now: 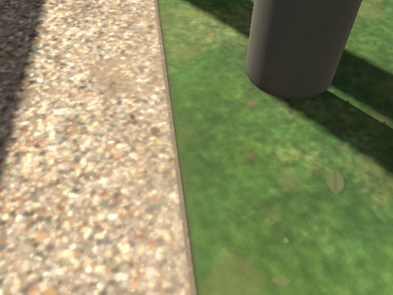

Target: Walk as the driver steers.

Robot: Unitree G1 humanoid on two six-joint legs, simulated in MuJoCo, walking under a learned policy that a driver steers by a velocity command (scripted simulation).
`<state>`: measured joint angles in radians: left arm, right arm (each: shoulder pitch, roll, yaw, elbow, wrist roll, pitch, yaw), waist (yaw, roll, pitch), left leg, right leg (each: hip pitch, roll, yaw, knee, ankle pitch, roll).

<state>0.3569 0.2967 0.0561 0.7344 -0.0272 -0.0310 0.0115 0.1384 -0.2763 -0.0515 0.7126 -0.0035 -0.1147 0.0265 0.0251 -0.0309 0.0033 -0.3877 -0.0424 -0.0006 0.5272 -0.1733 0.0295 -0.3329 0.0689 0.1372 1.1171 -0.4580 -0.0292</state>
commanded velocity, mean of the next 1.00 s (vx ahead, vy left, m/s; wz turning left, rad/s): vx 0.50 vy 0.00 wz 0.15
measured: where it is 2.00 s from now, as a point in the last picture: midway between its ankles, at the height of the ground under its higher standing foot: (185, 201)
